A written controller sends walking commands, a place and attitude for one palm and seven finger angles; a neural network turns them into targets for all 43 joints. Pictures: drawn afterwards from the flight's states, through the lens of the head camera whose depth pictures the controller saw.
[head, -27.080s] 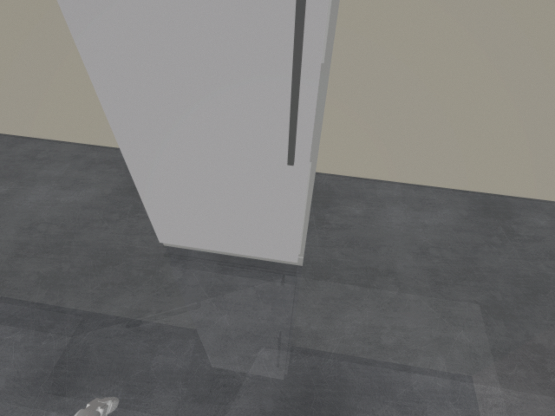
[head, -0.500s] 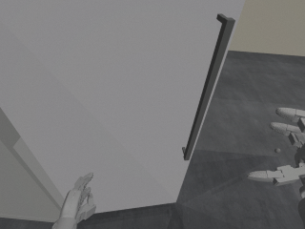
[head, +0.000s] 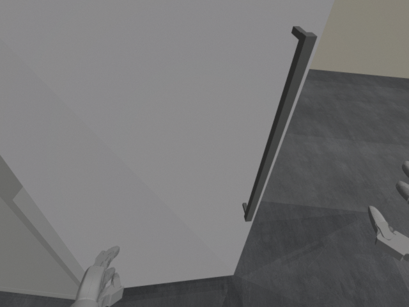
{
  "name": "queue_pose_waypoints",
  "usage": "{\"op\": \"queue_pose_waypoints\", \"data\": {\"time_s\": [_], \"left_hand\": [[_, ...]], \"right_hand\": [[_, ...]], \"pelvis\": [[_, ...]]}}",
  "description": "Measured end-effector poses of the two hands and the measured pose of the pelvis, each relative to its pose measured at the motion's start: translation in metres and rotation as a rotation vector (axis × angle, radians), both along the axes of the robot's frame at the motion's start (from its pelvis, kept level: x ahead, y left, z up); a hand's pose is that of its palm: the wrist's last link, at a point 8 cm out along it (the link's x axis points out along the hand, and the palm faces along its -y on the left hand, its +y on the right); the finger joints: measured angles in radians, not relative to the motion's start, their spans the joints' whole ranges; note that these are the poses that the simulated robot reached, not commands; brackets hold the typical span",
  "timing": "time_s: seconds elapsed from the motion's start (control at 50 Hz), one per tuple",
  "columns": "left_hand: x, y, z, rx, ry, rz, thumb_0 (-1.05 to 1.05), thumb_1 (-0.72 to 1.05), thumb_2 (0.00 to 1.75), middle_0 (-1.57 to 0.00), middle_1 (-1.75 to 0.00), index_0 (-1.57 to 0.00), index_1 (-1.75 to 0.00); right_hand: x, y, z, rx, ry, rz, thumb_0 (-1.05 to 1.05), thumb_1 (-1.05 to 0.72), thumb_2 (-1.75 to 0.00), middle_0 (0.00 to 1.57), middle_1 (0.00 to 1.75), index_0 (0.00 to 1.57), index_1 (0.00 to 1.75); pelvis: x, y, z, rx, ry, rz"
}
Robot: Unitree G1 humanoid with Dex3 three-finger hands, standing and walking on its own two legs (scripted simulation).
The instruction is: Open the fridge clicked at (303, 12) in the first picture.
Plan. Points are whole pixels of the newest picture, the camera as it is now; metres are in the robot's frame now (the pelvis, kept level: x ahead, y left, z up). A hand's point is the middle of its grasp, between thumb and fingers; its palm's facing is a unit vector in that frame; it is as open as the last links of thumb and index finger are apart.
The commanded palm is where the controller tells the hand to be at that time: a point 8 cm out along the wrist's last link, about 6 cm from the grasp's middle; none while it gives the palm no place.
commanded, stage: draw the hand back to the body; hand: right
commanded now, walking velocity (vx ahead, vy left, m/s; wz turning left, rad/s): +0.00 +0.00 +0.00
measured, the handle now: (265, 150) +0.40 -0.13 +0.12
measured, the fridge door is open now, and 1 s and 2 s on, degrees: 77 77 77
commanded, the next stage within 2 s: step back with the hand held close in 0.44 s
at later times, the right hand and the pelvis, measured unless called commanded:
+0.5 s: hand (397, 238) +0.18 -0.27 +0.16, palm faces +0.48 +0.81 -0.34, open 7.4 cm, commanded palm +0.13 -0.30 +0.17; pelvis -0.01 +0.00 +0.00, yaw +0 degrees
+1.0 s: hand out of the picture +0.15 -0.27 +0.16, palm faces +0.37 +0.79 -0.48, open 7.4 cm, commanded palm +0.09 -0.31 +0.17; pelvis -0.06 -0.02 -0.01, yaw +1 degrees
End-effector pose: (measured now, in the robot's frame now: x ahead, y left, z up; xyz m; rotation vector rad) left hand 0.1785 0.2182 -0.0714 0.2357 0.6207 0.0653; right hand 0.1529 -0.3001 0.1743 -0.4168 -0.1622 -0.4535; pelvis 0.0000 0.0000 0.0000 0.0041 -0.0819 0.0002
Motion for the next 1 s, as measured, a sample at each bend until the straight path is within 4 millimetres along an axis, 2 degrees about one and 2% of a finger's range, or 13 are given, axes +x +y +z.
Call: {"op": "queue_pose_waypoints", "data": {"time_s": [0.16,0.3,0.58,0.68,0.8,0.9,1.0], "left_hand": [[0.007,-0.001,0.006,0.015,-0.014,-0.016,0.01,0.91,0.9,-0.2,-0.3,-0.2,-0.3],[0.004,-0.004,0.006,0.013,-0.016,-0.03,0.01,0.91,0.9,-0.2,-0.3,-0.2,-0.3],[-0.013,-0.002,0.001,0.005,0.011,-0.016,0.01,0.91,0.9,-0.2,-0.3,-0.2,-0.3],[-0.019,0.002,0.001,0.019,0.043,-0.001,0.01,0.91,0.9,-0.2,-0.3,-0.2,-0.3],[-0.032,0.007,0.002,0.033,0.066,0.065,0.01,0.91,0.9,-0.2,-0.3,-0.2,-0.3],[-0.05,0.007,0.002,0.041,0.08,0.105,0.01,0.91,0.9,-0.2,-0.3,-0.2,-0.3],[-0.068,0.002,0.0,0.043,0.079,0.105,0.01,0.91,0.9,-0.2,-0.3,-0.2,-0.3]], "right_hand": [[-0.012,-0.006,-0.007,0.02,0.022,-0.042,0.01,-0.75,-0.82,0.22,0.38,0.22,0.38],[-0.014,-0.004,-0.004,0.026,0.005,-0.045,0.01,-0.86,-0.88,0.21,0.32,0.21,0.32],[-0.018,-0.001,-0.001,0.015,0.005,-0.027,0.01,-0.89,-0.89,0.21,0.3,0.21,0.3],[-0.015,-0.004,0.009,-0.051,-0.034,-0.006,0.01,-0.89,-0.89,0.21,0.3,0.21,0.3],[-0.013,-0.002,0.003,-0.093,0.02,0.069,0.01,-0.9,-0.9,0.21,0.3,0.21,0.3],[-0.021,-0.004,0.0,-0.126,0.042,0.11,0.01,-0.89,-0.89,0.21,0.3,0.21,0.3],[-0.039,-0.01,0.004,-0.158,0.003,0.106,0.01,-0.89,-0.89,0.21,0.3,0.21,0.3]], "pelvis": [[-0.002,0.001,0.001,0.003,-0.008,-0.005],[-0.005,0.002,0.002,0.003,-0.017,-0.009],[-0.012,0.003,0.003,0.003,-0.027,-0.003],[-0.018,0.001,0.002,0.016,0.021,0.001],[-0.03,-0.009,0.001,0.008,0.067,0.02],[-0.042,-0.014,-0.002,0.002,0.077,0.026],[-0.058,-0.017,-0.006,0.003,0.074,0.022]]}}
